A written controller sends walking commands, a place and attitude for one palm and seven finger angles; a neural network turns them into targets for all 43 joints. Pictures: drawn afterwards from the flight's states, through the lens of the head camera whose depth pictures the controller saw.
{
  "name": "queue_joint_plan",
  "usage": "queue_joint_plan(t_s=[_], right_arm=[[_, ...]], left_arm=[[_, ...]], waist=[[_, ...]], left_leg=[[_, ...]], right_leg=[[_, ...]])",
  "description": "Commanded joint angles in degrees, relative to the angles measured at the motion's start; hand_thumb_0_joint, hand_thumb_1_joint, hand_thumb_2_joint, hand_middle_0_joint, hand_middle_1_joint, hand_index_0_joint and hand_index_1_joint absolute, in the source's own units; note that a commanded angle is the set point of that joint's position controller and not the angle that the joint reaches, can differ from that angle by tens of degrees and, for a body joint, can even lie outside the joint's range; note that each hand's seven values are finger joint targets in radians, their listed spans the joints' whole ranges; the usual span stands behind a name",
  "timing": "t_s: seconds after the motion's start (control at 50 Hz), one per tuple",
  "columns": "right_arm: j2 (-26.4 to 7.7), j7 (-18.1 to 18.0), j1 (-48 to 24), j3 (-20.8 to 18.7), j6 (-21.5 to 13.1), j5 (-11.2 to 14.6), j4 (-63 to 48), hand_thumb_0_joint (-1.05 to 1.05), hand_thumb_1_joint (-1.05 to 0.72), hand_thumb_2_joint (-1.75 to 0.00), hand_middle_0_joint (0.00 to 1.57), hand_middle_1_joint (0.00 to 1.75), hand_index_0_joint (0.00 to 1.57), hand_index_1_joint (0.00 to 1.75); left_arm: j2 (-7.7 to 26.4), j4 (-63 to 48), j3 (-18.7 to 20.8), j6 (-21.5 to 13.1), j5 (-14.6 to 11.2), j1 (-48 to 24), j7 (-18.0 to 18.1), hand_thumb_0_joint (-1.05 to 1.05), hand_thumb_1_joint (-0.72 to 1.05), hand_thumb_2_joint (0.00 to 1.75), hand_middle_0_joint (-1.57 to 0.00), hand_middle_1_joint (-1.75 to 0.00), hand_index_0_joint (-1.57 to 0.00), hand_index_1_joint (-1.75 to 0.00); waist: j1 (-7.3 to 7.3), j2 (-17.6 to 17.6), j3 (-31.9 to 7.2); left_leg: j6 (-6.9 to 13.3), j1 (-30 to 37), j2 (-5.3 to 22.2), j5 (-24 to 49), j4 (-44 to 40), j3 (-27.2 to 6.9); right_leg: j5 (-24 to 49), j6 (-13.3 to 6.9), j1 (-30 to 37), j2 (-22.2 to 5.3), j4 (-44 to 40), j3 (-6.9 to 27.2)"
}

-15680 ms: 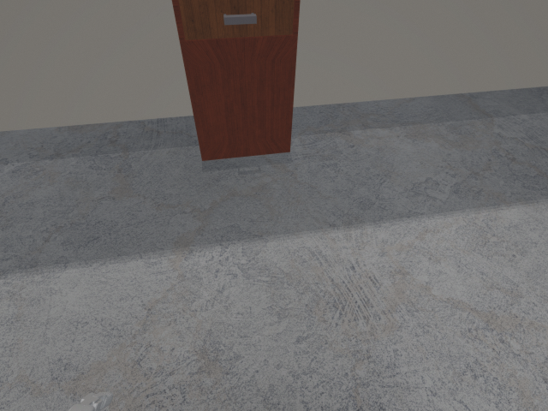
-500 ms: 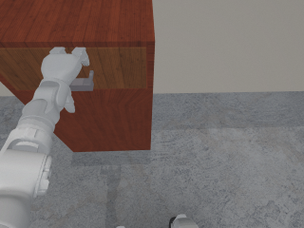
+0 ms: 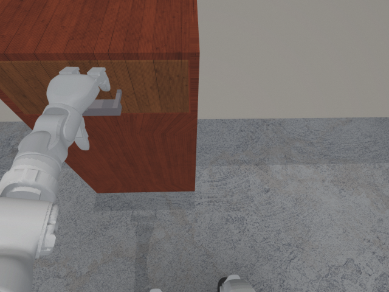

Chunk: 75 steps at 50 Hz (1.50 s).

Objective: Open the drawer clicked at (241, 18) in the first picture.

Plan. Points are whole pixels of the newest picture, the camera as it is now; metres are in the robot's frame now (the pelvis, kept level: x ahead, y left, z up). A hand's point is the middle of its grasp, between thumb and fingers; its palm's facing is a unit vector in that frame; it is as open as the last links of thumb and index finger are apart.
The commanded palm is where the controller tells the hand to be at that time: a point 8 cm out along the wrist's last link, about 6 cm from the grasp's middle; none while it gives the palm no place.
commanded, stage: move the hooked fingers above the handle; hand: left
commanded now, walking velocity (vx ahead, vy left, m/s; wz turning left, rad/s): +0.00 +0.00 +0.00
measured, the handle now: (94, 100) +0.55 +0.23 +0.01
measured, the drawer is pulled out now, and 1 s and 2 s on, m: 0.00 0.00 0.00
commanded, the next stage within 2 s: lower the fingers behind the handle in 1.08 s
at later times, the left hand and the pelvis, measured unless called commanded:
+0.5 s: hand (89, 106) +0.50 +0.22 +0.05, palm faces -0.06 -0.03 -1.00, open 13.8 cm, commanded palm +0.49 +0.24 +0.12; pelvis +0.00 +0.01 +0.00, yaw -1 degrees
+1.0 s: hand (85, 100) +0.50 +0.22 +0.07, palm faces +0.02 -0.03 -1.00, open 13.8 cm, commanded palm +0.48 +0.24 +0.12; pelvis +0.01 +0.01 +0.00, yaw -1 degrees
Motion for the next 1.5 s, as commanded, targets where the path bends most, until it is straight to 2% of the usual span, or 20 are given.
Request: queue_joint_plan(t_s=[0.0,0.12,0.16,0.22,0.26,0.32,0.42,0.5,0.6,0.7,0.8,0.92,1.02,1.04,1.1,1.16,1.28,1.3,1.38,1.48], right_arm=[[-9.2,0.2,7.5,-3.0,-1.0,-0.9,-1.7,0.0,-0.9,-0.9,0.2,0.3,0.2,0.3],[-10.0,1.3,6.5,-2.2,0.0,-0.4,-1.8,0.0,-0.9,-0.9,0.2,0.3,0.2,0.3],[-9.8,1.0,7.1,-2.5,0.0,0.1,-2.4,0.0,-0.9,-0.9,0.2,0.3,0.2,0.3],[-9.9,0.3,7.7,-2.8,0.4,0.4,-2.4,0.0,-0.9,-0.9,0.2,0.3,0.2,0.3],[-9.9,-0.2,7.2,-2.4,0.5,0.6,-2.9,0.0,-0.9,-0.9,0.2,0.3,0.2,0.3],[-9.6,-0.7,6.8,-2.2,0.1,0.6,-3.4,0.0,-0.9,-0.9,0.2,0.3,0.2,0.3],[-9.0,-0.4,7.4,-2.8,-0.3,-0.6,-3.5,0.0,-0.9,-0.9,0.2,0.3,0.2,0.3],[-9.3,0.5,6.8,-2.6,-0.1,-1.0,-2.7,0.0,-0.9,-0.9,0.2,0.3,0.2,0.3],[-9.7,1.2,8.1,-3.0,0.0,-0.5,-2.0,0.0,-0.9,-0.9,0.2,0.3,0.2,0.3],[-9.4,0.5,8.8,-3.7,0.3,0.3,-2.1,0.0,-0.9,-0.9,0.2,0.3,0.2,0.3],[-9.0,-0.5,7.5,-3.2,0.2,-0.1,-2.6,0.0,-0.9,-0.9,0.2,0.3,0.2,0.3],[-8.8,0.8,4.9,-2.0,0.8,-0.8,-3.5,0.0,-0.9,-0.9,0.2,0.3,0.2,0.3],[-9.5,1.2,5.5,-2.5,0.8,-0.3,-3.5,0.0,-0.9,-0.9,0.2,0.3,0.2,0.3],[-9.3,1.0,5.7,-2.7,0.6,0.1,-3.8,0.0,-0.9,-0.9,0.2,0.3,0.2,0.3],[-9.1,0.2,6.8,-3.8,0.0,0.5,-3.6,0.0,-0.9,-0.9,0.2,0.3,0.2,0.3],[-8.8,-0.9,6.8,-3.8,-0.5,0.1,-2.9,0.0,-0.9,-0.9,0.2,0.3,0.2,0.3],[-8.8,-0.8,6.6,-2.3,-0.6,-0.2,-1.6,0.0,-0.9,-0.9,0.2,0.3,0.2,0.3],[-9.0,-0.5,6.3,-2.2,-0.7,-0.3,-1.6,0.0,-0.9,-0.9,0.2,0.3,0.2,0.3],[-8.9,1.1,6.2,-2.1,-1.0,-1.2,-2.6,0.0,-0.9,-0.9,0.2,0.3,0.2,0.3],[-9.6,1.5,7.6,-2.9,-0.8,-0.8,-2.8,0.0,-0.9,-0.9,0.2,0.3,0.2,0.3]], left_arm=[[19.4,-12.0,9.1,1.1,-0.3,-30.9,7.1,0.0,-0.5,0.3,-0.3,-1.2,-0.3,-1.2],[19.4,-2.8,6.9,10.1,0.5,-27.9,7.2,0.0,-0.5,0.3,-0.3,-1.2,-0.3,-1.2],[15.7,-3.1,3.5,11.1,0.2,-29.1,4.9,0.0,-0.5,0.3,-0.3,-1.2,-0.3,-1.2],[15.0,-3.3,3.3,9.7,-0.6,-26.5,1.4,0.0,-0.5,0.3,-0.3,-1.2,-0.3,-1.2],[13.8,-2.3,2.5,9.0,-1.1,-25.1,-0.2,0.0,-0.5,0.3,-0.3,-1.2,-0.3,-1.2],[14.5,-5.6,3.1,5.0,-1.2,-26.5,-1.0,0.0,-0.5,0.3,-0.3,-1.2,-0.3,-1.2],[19.5,-13.7,8.6,-0.2,-0.1,-28.6,2.9,0.0,-0.5,0.3,-0.3,-1.2,-0.3,-1.2],[21.9,-11.7,11.2,2.3,0.1,-27.9,7.3,0.0,-0.5,0.3,-0.3,-1.2,-0.3,-1.2],[17.4,-7.0,6.5,8.2,0.3,-27.8,6.7,0.0,-0.5,0.3,-0.3,-1.2,-0.3,-1.2],[9.2,-9.9,-0.2,7.6,-2.4,-28.4,0.6,0.0,-0.5,0.3,-0.3,-1.2,-0.3,-1.2],[13.9,-13.8,4.3,2.4,-1.9,-28.0,-0.1,0.0,-0.5,0.3,-0.3,-1.2,-0.3,-1.2],[21.3,-10.7,11.1,4.1,-0.1,-22.1,6.1,0.0,-0.5,0.3,-0.3,-1.2,-0.3,-1.2],[19.1,-7.3,8.5,9.1,0.1,-20.5,6.3,0.0,-0.5,0.3,-0.3,-1.2,-0.3,-1.2],[15.7,-8.1,5.0,9.5,-0.1,-23.3,5.3,0.0,-0.5,0.3,-0.3,-1.2,-0.3,-1.2],[9.0,-11.7,-0.2,7.6,-1.8,-26.6,1.6,0.0,-0.5,0.3,-0.3,-1.2,-0.3,-1.2],[7.0,-16.4,-2.3,3.7,-3.1,-30.0,-1.2,0.0,-0.5,0.3,-0.3,-1.2,-0.3,-1.2],[14.9,-8.4,5.2,0.8,-0.8,-27.5,3.0,0.0,-0.5,0.3,-0.3,-1.2,-0.3,-1.2],[17.3,-8.3,7.4,1.1,-0.3,-27.5,4.5,0.0,-0.5,0.3,-0.3,-1.2,-0.3,-1.2],[17.5,-5.0,7.9,5.8,1.7,-24.9,9.3,0.0,-0.5,0.3,-0.3,-1.2,-0.3,-1.2],[14.7,-4.4,4.8,10.5,1.7,-27.5,8.6,0.0,-0.5,0.3,-0.3,-1.2,-0.3,-1.2]], waist=[[-0.61,5.1,-27.4],[-0.36,2.6,-26.9],[-1.38,1.3,-27.9],[-1.44,-1.4,-27.4],[-1.62,-3.6,-23.0],[-1.49,-1.7,-19.7],[-0.09,3.8,-26.8],[0.36,3.8,-27.0],[-1.11,2.9,-29.9],[-2.91,0.8,-27.8],[-1.09,2.3,-24.0],[2.54,4.2,-24.0],[1.27,-0.4,-27.6],[-0.31,-0.4,-27.0],[-2.85,-2.1,-27.6],[-3.48,0.2,-26.4],[-1.37,2.3,-17.3],[-0.37,2.7,-18.6],[0.74,4.8,-26.0],[-1.39,0.9,-31.3]], left_leg=[[1.4,9.7,-3.0,24.8,-1.9,0.9],[1.4,6.8,-2.7,23.0,-3.0,2.0],[1.6,8.5,-2.5,23.7,-3.3,2.1],[2.0,9.9,-2.1,24.2,-3.9,2.1],[2.2,7.9,-2.2,20.5,-4.9,2.0],[2.4,7.2,-2.3,17.0,-5.4,1.9],[1.8,10.3,-2.4,24.5,-2.7,1.1],[1.6,7.6,-2.6,26.0,-1.7,1.1],[1.3,10.3,-2.0,29.1,-1.7,1.4],[1.7,14.7,-1.5,29.8,-2.9,0.9],[1.8,13.7,-2.0,27.9,-3.6,0.6],[1.4,6.9,-2.7,26.9,-3.1,1.6],[1.6,7.2,-2.3,26.3,-3.1,2.7],[1.7,8.3,-2.3,25.0,-3.5,2.6],[2.3,13.3,-2.0,24.7,-3.8,2.0],[2.4,16.5,-2.2,24.7,-3.8,1.1],[1.6,6.9,-2.9,17.5,-3.5,0.5],[1.6,5.8,-3.0,18.0,-3.2,0.6],[1.2,4.6,-3.1,22.5,-0.7,1.5],[1.7,6.2,-2.4,23.8,-0.1,2.1]], right_leg=[[16.2,-3.7,15.2,3.3,0.0,-2.4],[17.1,-3.1,17.6,3.1,-0.2,-2.6],[18.2,-2.9,18.5,3.2,-1.2,-2.5],[18.4,-2.7,19.1,3.3,-2.3,-2.3],[16.1,-2.8,18.3,3.3,-3.1,-2.4],[12.6,-3.1,16.3,3.2,-3.6,-2.1],[15.9,-3.5,16.0,3.4,-0.4,-2.0],[17.2,-3.5,16.1,3.4,1.1,-2.6],[19.3,-3.2,16.8,3.5,0.4,-3.0],[18.7,-2.9,16.1,3.8,-2.7,-2.9],[17.0,-3.5,15.9,3.7,-2.7,-2.6],[18.3,-3.7,18.6,3.2,0.6,-2.6],[20.9,-3.0,21.4,3.2,-0.1,-2.4],[20.2,-2.8,20.5,3.3,-1.1,-2.5],[18.9,-2.6,19.2,3.6,-3.4,-2.3],[17.1,-2.7,16.8,3.6,-3.9,-2.3],[10.2,-3.8,11.4,3.2,-1.8,-2.6],[10.4,-3.9,11.8,3.2,-0.9,-2.7],[14.9,-3.8,13.4,3.3,2.4,-2.8],[18.3,-2.9,16.2,3.5,1.8,-2.3]])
